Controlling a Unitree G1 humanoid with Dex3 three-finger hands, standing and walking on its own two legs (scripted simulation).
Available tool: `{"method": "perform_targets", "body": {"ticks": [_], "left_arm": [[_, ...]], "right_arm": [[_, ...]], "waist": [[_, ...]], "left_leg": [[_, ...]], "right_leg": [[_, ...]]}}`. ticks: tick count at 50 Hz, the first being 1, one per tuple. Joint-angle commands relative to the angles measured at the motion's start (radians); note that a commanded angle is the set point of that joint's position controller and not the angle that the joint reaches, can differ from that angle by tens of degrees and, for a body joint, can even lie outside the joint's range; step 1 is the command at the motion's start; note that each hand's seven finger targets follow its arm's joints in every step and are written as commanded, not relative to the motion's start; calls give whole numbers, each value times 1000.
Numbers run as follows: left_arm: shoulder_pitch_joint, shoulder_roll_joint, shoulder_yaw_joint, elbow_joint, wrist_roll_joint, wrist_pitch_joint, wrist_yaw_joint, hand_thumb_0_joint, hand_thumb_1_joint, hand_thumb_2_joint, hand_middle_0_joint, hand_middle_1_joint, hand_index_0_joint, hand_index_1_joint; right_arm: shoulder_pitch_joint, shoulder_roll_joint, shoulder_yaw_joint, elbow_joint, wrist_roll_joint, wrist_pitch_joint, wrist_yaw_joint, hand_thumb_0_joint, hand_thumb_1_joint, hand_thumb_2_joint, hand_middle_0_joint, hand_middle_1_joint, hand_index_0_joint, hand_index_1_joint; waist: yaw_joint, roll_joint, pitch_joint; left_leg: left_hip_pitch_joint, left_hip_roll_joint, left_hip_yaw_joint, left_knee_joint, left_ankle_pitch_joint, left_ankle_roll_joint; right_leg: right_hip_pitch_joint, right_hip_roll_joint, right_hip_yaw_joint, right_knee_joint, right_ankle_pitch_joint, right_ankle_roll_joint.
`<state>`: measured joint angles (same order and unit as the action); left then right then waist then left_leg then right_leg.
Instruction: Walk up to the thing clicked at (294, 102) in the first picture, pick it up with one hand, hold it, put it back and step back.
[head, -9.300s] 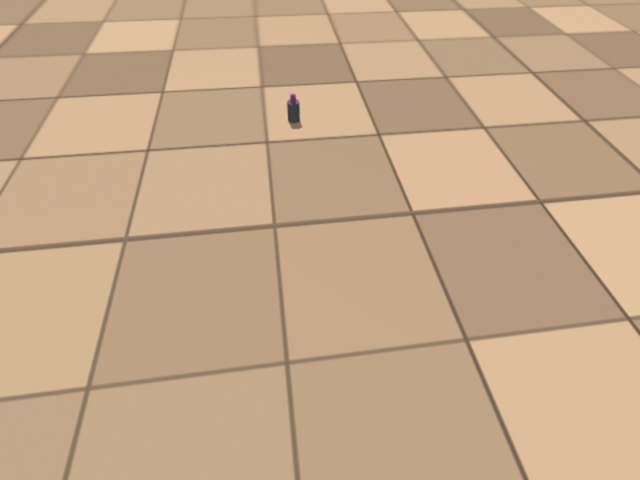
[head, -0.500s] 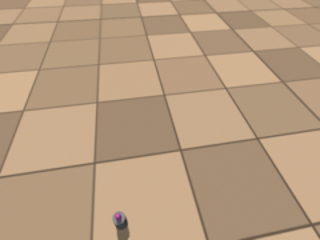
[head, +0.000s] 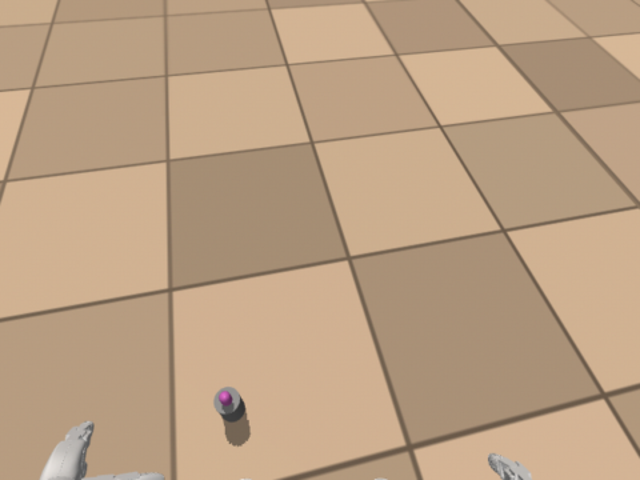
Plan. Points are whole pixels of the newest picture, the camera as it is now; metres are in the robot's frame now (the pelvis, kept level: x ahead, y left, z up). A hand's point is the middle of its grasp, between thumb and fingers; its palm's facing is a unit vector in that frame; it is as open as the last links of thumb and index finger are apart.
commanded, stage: go down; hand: left
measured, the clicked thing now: (228, 403) +0.36 +0.22 -0.67
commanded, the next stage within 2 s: none
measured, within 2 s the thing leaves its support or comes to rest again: neither
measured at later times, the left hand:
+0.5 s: hand out of the picture +0.13 +0.29 -0.17, palm faces +0.12 -0.94 -0.32, open 17.5 cm
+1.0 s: hand (108, 439) +0.22 +0.34 -0.27, palm faces +0.15 -0.96 -0.24, open 17.4 cm
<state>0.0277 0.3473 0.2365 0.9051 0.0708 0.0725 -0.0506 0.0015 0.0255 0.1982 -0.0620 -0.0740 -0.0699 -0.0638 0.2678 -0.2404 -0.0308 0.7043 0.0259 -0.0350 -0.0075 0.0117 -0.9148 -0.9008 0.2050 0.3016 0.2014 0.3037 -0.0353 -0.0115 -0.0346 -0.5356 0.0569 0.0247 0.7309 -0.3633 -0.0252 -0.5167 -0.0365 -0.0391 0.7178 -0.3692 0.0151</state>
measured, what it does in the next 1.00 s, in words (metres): lowers itself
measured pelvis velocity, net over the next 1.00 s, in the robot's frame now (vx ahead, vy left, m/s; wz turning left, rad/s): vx -0.05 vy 0.01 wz -0.02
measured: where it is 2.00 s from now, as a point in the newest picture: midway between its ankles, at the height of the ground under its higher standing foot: outside the picture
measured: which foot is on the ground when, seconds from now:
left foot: down 0.00-1.00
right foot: down 0.00-1.00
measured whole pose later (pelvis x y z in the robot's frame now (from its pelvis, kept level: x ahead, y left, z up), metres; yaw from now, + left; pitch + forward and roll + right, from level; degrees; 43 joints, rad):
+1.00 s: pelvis -0.05 +0.01 -0.19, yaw -1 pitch +30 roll -3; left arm -0.10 0.53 0.53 0.75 -0.10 -0.25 -0.37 -0.01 -0.56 0.07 -0.07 -0.10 -0.07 -0.10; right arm 0.12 -0.28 0.00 0.62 -0.01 -0.18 -0.04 0.01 -0.90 -0.90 0.21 0.30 0.20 0.30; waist -0.03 -0.02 -0.17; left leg -1.55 0.06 -0.05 1.69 -0.66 -0.02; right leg -1.50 -0.04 -0.05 1.65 -0.67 0.02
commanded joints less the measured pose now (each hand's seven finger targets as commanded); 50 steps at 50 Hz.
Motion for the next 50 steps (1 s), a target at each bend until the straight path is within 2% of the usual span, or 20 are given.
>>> {"method": "perform_targets", "body": {"ticks": [1, 2, 10, 18, 22, 24, 25, 28, 30, 31, 32, 33, 35, 36, 39, 40, 42, 45, 47, 50], "left_arm": [[52, 197, 60, -182, -5, -12, -6, 0, -455, 47, -72, -83, -74, -79], [25, 195, 57, -285, -11, -18, -11, 0, -498, 33, -76, -78, -77, -76], [148, 197, 72, -505, -24, 54, -10, 0, -611, 0, -95, -84, -97, -79], [269, 187, 95, -567, -43, 122, -17, 0, -611, 3, -91, -82, -94, -77], [271, 185, 105, -646, -58, 111, -34, 0, -608, 0, -90, -70, -93, -67], [272, 200, 128, -654, -67, 99, -43, 0, -586, 12, -85, -73, -89, -69], [319, 209, 148, -592, -66, 97, -46, 0, -606, 5, -88, -70, -90, -67], [271, 219, 151, -653, -78, 60, -69, 0, -593, 1, -91, -71, -94, -67], [191, 238, 169, -636, -88, 21, -80, 0, -578, 8, -89, -72, -92, -68], [211, 249, 200, -533, -94, 5, -85, 0, -578, 0, -89, -50, -91, -47], [133, 271, 205, -579, -101, -35, -101, 0, -593, 0, -88, -56, -89, -54], [116, 271, 210, -522, -106, -67, -115, 0, -587, 0, -86, -44, -87, -43], [64, 281, 232, -473, -137, -143, -158, 0, -611, 0, -92, -59, -95, -54], [27, 328, 263, -476, -147, -185, -178, 0, -601, 0, -88, -65, -92, -59], [-35, 348, 270, -426, -158, -289, -233, 0, -585, 42, -76, -105, -78, -100], [-46, 364, 285, -422, -165, -313, -246, 0, -568, 60, -70, -108, -68, -106], [-87, 428, 336, -424, -172, -345, -262, 0, -544, 76, -66, -111, -61, -111], [-41, 433, 377, -269, -182, -360, -294, 0, -558, 100, -66, -121, -58, -125], [-77, 466, 405, -249, -189, -375, -315, 0, -566, 107, -62, -125, -56, -128], [-149, 530, 454, -263, -209, -410, -350, 0, -516, 115, -55, -122, -49, -124]], "right_arm": [[-20, -168, -69, -158, -3, -56, -15, 0, -869, -890, 199, 300, 200, 300], [-16, -168, -74, -177, -4, -63, -17, 0, -870, -890, 199, 300, 199, 300], [-26, -168, -69, -232, -5, -103, -42, 0, -840, -880, 200, 300, 200, 300], [-28, -149, -51, -251, -16, -139, -67, 0, -859, -885, 200, 300, 200, 300], [-55, -145, -46, -285, -20, -160, -72, 0, -877, -890, 200, 300, 200, 300], [-62, -144, -46, -292, -22, -168, -72, 0, -889, -893, 200, 300, 200, 300], [-42, -144, -48, -264, -25, -167, -73, 0, -889, -894, 200, 300, 200, 300], [-49, -145, -50, -276, -28, -178, -69, 0, -900, -896, 200, 300, 199, 300], [-62, -148, -49, -279, -29, -188, -68, 0, -910, -899, 200, 300, 199, 300], [-60, -153, -49, -267, -29, -192, -66, 0, -928, -904, 199, 300, 199, 300], [-66, -152, -50, -264, -30, -196, -65, 0, -924, -903, 199, 300, 199, 300], [-74, -157, -51, -265, -30, -202, -64, 0, -928, -904, 199, 300, 199, 300], [-72, -172, -51, -254, -29, -215, -62, 0, -929, -903, 199, 300, 199, 300], [-74, -174, -48, -248, -28, -220, -61, 0, -930, -903, 199, 300, 199, 300], [-70, -190, -47, -236, -29, -226, -62, 0, -919, -902, 199, 300, 199, 300], [-72, -196, -46, -234, -30, -222, -63, 0, -913, -901, 199, 300, 199, 300], [-60, -217, -54, -213, -29, -213, -63, 0, -901, -899, 199, 300, 199, 300], [-70, -233, -51, -187, -32, -198, -55, 0, -891, -898, 199, 300, 199, 300], [-75, -239, -53, -178, -33, -186, -52, 0, -888, -897, 199, 300, 199, 300], [-81, -236, -47, -170, -35, -174, -46, 0, -892, -899, 199, 300, 199, 300]], "waist": [[24, 47, -206], [22, 64, -262], [8, 89, -286], [-8, 79, -277], [2, 94, -300], [4, 93, -302], [5, 87, -295], [4, 117, -324], [-6, 100, -292], [-6, 74, -290], [-3, 94, -301], [-10, 92, -290], [-5, 93, -342], [11, 112, -381], [8, 133, -472], [22, 146, -499], [41, 169, -588], [66, 161, -597], [67, 139, -587], [70, 114, -645]], "left_leg": [[-6, -47, -2, 40, 215, 26], [6, -43, -8, 57, 227, 25], [-54, -24, -34, 134, 196, 20], [-136, -25, -38, 213, 176, 27], [-171, -27, -42, 251, 176, 28], [-209, -29, -39, 279, 164, 30], [-215, -28, -42, 283, 150, 30], [-242, -25, -51, 313, 148, 27], [-308, -28, -44, 359, 102, 33], [-345, -26, -47, 379, 87, 36], [-379, -27, -48, 408, 55, 36], [-416, -30, -44, 430, -2, 38], [-465, -30, -56, 482, -4, 37], [-498, -35, -54, 519, -12, 38], [-523, -31, -68, 583, 6, 34], [-533, -31, -73, 599, 0, 32], [-502, -25, -83, 634, 52, 28], [-538, -21, -107, 674, 90, 26], [-599, -25, -104, 699, 39, 32], [-677, -31, -81, 776, 46, 44]], "right_leg": [[-8, 31, -5, 29, 192, -30], [-16, 32, -7, 54, 202, -31], [-129, 37, -15, 144, 157, -30], [-185, 33, -14, 200, 143, -25], [-224, 32, -17, 238, 138, -28], [-245, 33, -16, 257, 132, -27], [-254, 33, -16, 268, 115, -28], [-304, 32, -16, 315, 102, -31], [-356, 31, -9, 342, 79, -27], [-381, 29, -7, 367, 63, -28], [-430, 30, -3, 398, 34, -29], [-474, 28, 3, 420, -13, -30], [-536, 27, 2, 495, -21, -33], [-562, 25, 8, 528, -28, -34], [-647, 20, 8, 613, -27, -39], [-665, 18, 10, 633, -35, -40], [-695, 19, 7, 673, -9, -43], [-772, 21, -8, 742, -1, -49], [-791, 24, -6, 751, -35, -50], [-773, 23, 14, 777, -17, -45]]}}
